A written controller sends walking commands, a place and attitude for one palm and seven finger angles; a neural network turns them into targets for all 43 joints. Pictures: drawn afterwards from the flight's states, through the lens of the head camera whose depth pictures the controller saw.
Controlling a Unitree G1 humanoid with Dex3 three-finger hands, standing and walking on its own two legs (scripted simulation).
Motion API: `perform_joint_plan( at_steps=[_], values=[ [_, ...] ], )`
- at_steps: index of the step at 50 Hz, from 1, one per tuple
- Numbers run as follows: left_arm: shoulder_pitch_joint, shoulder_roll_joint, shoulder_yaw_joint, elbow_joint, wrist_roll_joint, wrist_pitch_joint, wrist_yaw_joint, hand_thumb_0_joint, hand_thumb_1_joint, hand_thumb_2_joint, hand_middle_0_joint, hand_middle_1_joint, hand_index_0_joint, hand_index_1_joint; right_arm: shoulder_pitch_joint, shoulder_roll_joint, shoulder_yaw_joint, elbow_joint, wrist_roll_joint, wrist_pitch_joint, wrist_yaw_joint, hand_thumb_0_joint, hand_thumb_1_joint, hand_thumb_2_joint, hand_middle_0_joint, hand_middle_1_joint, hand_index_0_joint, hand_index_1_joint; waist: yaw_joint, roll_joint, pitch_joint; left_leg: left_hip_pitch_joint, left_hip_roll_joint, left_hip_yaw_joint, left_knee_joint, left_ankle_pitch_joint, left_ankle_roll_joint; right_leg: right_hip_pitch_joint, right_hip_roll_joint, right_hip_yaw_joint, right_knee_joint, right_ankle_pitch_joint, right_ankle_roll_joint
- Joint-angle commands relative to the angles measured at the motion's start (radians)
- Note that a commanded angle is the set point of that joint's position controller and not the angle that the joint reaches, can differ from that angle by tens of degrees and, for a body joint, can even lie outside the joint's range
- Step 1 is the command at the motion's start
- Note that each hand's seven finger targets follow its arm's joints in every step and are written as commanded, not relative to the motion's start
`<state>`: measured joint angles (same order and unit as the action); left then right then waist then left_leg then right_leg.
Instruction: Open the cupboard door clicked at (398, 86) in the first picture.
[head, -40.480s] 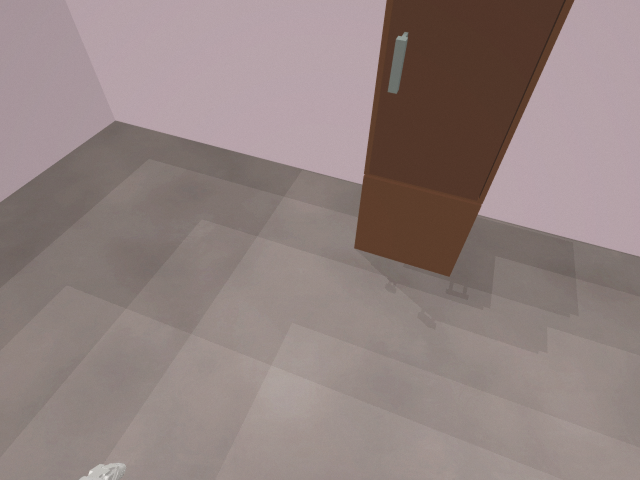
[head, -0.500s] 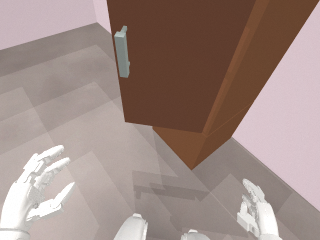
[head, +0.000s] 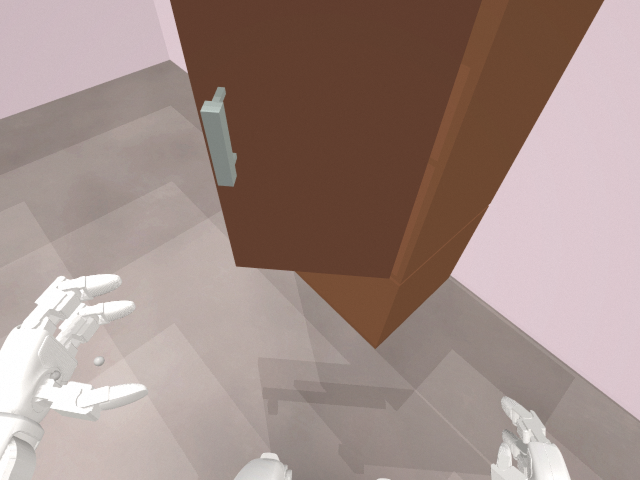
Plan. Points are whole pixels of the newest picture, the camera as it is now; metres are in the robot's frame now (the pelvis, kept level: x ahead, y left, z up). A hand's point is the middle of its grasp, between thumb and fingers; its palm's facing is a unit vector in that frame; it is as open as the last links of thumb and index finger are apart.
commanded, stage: raise the hand with hooked fingers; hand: left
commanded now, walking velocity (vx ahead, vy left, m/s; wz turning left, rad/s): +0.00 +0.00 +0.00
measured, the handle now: (223, 137) +0.55 +0.19 +0.10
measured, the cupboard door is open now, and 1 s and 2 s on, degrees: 43 43 43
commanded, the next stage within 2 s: move the hooked fingers beside the handle in 1.06 s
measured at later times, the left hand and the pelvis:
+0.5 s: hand (67, 292) +0.28 +0.29 +0.12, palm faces +0.04 -1.00 -0.05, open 14.0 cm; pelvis +0.00 +0.01 +0.02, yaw +0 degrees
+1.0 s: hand (81, 273) +0.30 +0.28 +0.12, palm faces +0.05 -1.00 -0.03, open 14.0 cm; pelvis +0.01 +0.00 +0.03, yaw +0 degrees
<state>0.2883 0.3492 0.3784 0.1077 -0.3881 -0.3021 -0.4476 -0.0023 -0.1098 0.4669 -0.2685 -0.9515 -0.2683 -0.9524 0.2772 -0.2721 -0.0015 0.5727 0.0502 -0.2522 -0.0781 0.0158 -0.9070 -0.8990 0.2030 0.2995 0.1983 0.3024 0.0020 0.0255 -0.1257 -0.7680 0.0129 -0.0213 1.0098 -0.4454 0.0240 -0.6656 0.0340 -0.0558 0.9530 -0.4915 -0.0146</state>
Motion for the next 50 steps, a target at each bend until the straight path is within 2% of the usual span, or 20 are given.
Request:
perform_joint_plan(
  at_steps=[1,2,5,6,8,13,16,22,24,28,29,31,32,33,36,39,41,44,46,50],
  values=[
    [-0.133,0.246,0.128,-0.174,-0.028,-0.049,0.019,0.0,-0.337,0.37,-0.288,-1.095,-0.288,-1.095,-0.045,-0.135,-0.039,-0.162,-0.001,-0.048,-0.014,0.0,-0.9,-0.9,0.2,0.3,0.2,0.3,0.011,0.058,-0.164,0.234,-0.008,-0.031,-0.179,0.256,0.006,0.061,0.006,0.007,-0.166,0.228,-0.01],
    [-0.146,0.243,0.12,-0.179,-0.025,-0.045,0.018,0.0,-0.36,0.36,-0.29,-1.11,-0.29,-1.11,-0.042,-0.135,-0.035,-0.167,0.001,-0.045,-0.014,0.0,-0.9,-0.9,0.2,0.3,0.2,0.3,0.01,0.068,-0.183,0.252,-0.008,-0.032,-0.192,0.26,0.005,0.067,0.004,0.003,-0.168,0.229,-0.01],
    [-0.198,0.244,0.107,-0.16,-0.02,-0.023,0.015,0.0,-0.43,0.33,-0.295,-1.155,-0.295,-1.155,-0.045,-0.136,-0.03,-0.168,0.005,-0.039,-0.018,0.0,-0.9,-0.9,0.2,0.3,0.2,0.3,0.003,0.091,-0.168,0.278,-0.005,-0.036,-0.216,0.231,0.002,0.061,0.004,-0.002,-0.189,0.204,-0.009],
    [-0.212,0.253,0.112,-0.132,-0.021,-0.01,0.01,0.0,-0.453,0.32,-0.297,-1.17,-0.297,-1.17,-0.04,-0.141,-0.028,-0.169,0.003,-0.036,-0.02,0.0,-0.9,-0.9,0.2,0.3,0.2,0.3,0.003,0.065,-0.153,0.275,-0.004,-0.04,-0.22,0.236,0.003,0.068,0.009,-0.002,-0.193,0.212,-0.013],
    [-0.253,0.247,0.098,-0.127,-0.016,0.003,0.003,0.0,-0.5,0.3,-0.3,-1.2,-0.3,-1.2,-0.044,-0.139,-0.025,-0.171,0.007,-0.032,-0.021,0.0,-0.9,-0.9,0.2,0.3,0.2,0.3,0.001,0.083,-0.16,0.296,-0.004,-0.041,-0.237,0.231,0.001,0.074,0.008,-0.005,-0.203,0.208,-0.012],
    [-0.344,0.276,0.104,-0.099,-0.004,0.031,-0.001,0.0,-0.5,0.3,-0.3,-1.2,-0.3,-1.2,-0.044,-0.139,-0.017,-0.169,0.007,-0.025,-0.027,0.0,-0.9,-0.9,0.2,0.3,0.2,0.3,0.002,0.083,-0.165,0.346,-0.001,-0.051,-0.272,0.241,-0.002,0.093,0.008,-0.01,-0.227,0.215,-0.015],
    [-0.392,0.302,0.121,-0.054,-0.001,0.049,-0.003,0.0,-0.5,0.3,-0.3,-1.2,-0.3,-1.2,-0.047,-0.142,-0.014,-0.164,0.005,-0.021,-0.031,0.0,-0.9,-0.9,0.2,0.3,0.2,0.3,0.005,0.074,-0.134,0.347,-0.003,-0.053,-0.286,0.231,-0.002,0.104,0.009,-0.008,-0.242,0.212,-0.019],
    [-0.491,0.325,0.124,-0.016,0.008,0.07,-0.015,0.0,-0.5,0.3,-0.3,-1.2,-0.3,-1.2,-0.043,-0.141,-0.011,-0.159,0.01,-0.009,-0.036,0.0,-0.9,-0.9,0.2,0.3,0.2,0.3,0.001,0.079,-0.165,0.4,-0.001,-0.05,-0.314,0.258,-0.003,0.135,0.005,-0.006,-0.268,0.236,-0.017],
    [-0.531,0.326,0.116,-0.002,0.011,0.074,-0.018,0.0,-0.5,0.3,-0.3,-1.2,-0.3,-1.2,-0.046,-0.141,-0.009,-0.156,0.011,-0.008,-0.038,0.0,-0.9,-0.9,0.2,0.3,0.2,0.3,-0.002,0.092,-0.148,0.408,-0.001,-0.056,-0.327,0.25,-0.005,0.132,0.003,-0.008,-0.276,0.229,-0.018],
    [-0.595,0.362,0.137,0.05,0.012,0.085,-0.029,0.0,-0.5,0.3,-0.3,-1.2,-0.3,-1.2,-0.039,-0.146,-0.008,-0.146,0.011,-0.001,-0.044,0.0,-0.9,-0.9,0.2,0.3,0.2,0.3,-0.003,0.07,-0.155,0.413,-0.004,-0.047,-0.336,0.25,0.0,0.158,0.003,-0.001,-0.298,0.239,-0.017],
    [-0.576,0.341,0.123,0.078,0.014,0.091,-0.034,0.0,-0.5,0.3,-0.3,-1.2,-0.3,-1.2,-0.04,-0.144,-0.008,-0.147,0.012,0.0,-0.043,0.0,-0.9,-0.9,0.2,0.3,0.2,0.3,-0.003,0.077,-0.142,0.413,-0.005,-0.048,-0.341,0.241,-0.001,0.149,0.002,-0.003,-0.3,0.232,-0.017],
    [-0.539,0.329,0.122,0.105,0.007,0.096,-0.041,0.0,-0.5,0.3,-0.3,-1.2,-0.3,-1.2,-0.038,-0.146,-0.012,-0.151,0.011,0.003,-0.039,0.0,-0.9,-0.9,0.2,0.3,0.2,0.3,0.006,0.046,-0.137,0.406,-0.009,-0.043,-0.337,0.261,0.002,0.173,0.002,0.0,-0.307,0.254,-0.02],
    [-0.534,0.325,0.117,0.096,0.008,0.095,-0.045,0.0,-0.5,0.3,-0.3,-1.2,-0.3,-1.2,-0.036,-0.147,-0.012,-0.154,0.012,0.004,-0.036,0.0,-0.9,-0.9,0.2,0.3,0.2,0.3,0.006,0.045,-0.156,0.413,-0.008,-0.041,-0.337,0.287,0.001,0.179,0.003,-0.003,-0.301,0.277,-0.018],
    [-0.527,0.337,0.127,0.09,0.01,0.095,-0.045,0.0,-0.5,0.3,-0.3,-1.2,-0.3,-1.2,-0.036,-0.147,-0.015,-0.156,0.011,0.006,-0.033,0.0,-0.9,-0.9,0.2,0.3,0.2,0.3,0.01,0.072,-0.166,0.415,-0.011,-0.03,-0.33,0.293,0.003,0.179,0.001,0.004,-0.302,0.289,-0.016],
    [-0.537,0.354,0.14,0.06,0.009,0.08,-0.032,0.0,-0.5,0.3,-0.3,-1.2,-0.3,-1.2,-0.03,-0.148,-0.017,-0.155,0.008,0.01,-0.027,0.0,-0.9,-0.9,0.2,0.3,0.2,0.3,0.011,0.05,-0.165,0.413,-0.009,-0.031,-0.326,0.323,0.001,0.194,0.005,0.002,-0.296,0.314,-0.019],
    [-0.558,0.354,0.145,0.03,0.013,0.061,-0.017,0.0,-0.5,0.3,-0.3,-1.2,-0.3,-1.2,-0.033,-0.142,-0.017,-0.154,0.008,0.01,-0.026,0.0,-0.9,-0.9,0.2,0.3,0.2,0.3,0.007,0.11,-0.174,0.439,-0.008,-0.03,-0.331,0.324,-0.001,0.175,0.004,0.003,-0.294,0.308,-0.016],
    [-0.56,0.363,0.157,0.028,0.009,0.053,-0.009,0.0,-0.5,0.3,-0.3,-1.2,-0.3,-1.2,-0.027,-0.144,-0.019,-0.147,0.004,0.013,-0.029,0.0,-0.9,-0.9,0.2,0.3,0.2,0.3,0.004,0.057,-0.169,0.433,-0.007,-0.027,-0.326,0.339,0.003,0.194,0.005,0.007,-0.299,0.33,-0.016],
    [-0.555,0.349,0.144,0.04,0.017,0.051,-0.014,0.0,-0.5,0.3,-0.3,-1.2,-0.3,-1.2,-0.027,-0.143,-0.02,-0.144,0.007,0.016,-0.03,0.0,-0.9,-0.9,0.2,0.3,0.2,0.3,0.002,0.086,-0.183,0.437,-0.009,-0.024,-0.328,0.343,0.001,0.189,0.002,0.006,-0.295,0.335,-0.012],
    [-0.562,0.344,0.134,0.051,0.013,0.052,-0.019,0.0,-0.5,0.3,-0.3,-1.2,-0.3,-1.2,-0.029,-0.144,-0.019,-0.14,0.008,0.018,-0.031,0.0,-0.9,-0.9,0.2,0.3,0.2,0.3,-0.002,0.056,-0.159,0.422,-0.009,-0.021,-0.326,0.326,0.005,0.2,0.002,0.011,-0.305,0.331,-0.014],
    [-0.558,0.333,0.131,0.077,0.012,0.06,-0.028,0.0,-0.5,0.3,-0.3,-1.2,-0.3,-1.2,-0.035,-0.143,-0.019,-0.143,0.011,0.021,-0.034,0.0,-0.9,-0.9,0.2,0.3,0.2,0.3,-0.003,0.058,-0.162,0.418,-0.011,-0.018,-0.326,0.319,0.006,0.192,0.0,0.011,-0.306,0.334,-0.01]
  ],
)
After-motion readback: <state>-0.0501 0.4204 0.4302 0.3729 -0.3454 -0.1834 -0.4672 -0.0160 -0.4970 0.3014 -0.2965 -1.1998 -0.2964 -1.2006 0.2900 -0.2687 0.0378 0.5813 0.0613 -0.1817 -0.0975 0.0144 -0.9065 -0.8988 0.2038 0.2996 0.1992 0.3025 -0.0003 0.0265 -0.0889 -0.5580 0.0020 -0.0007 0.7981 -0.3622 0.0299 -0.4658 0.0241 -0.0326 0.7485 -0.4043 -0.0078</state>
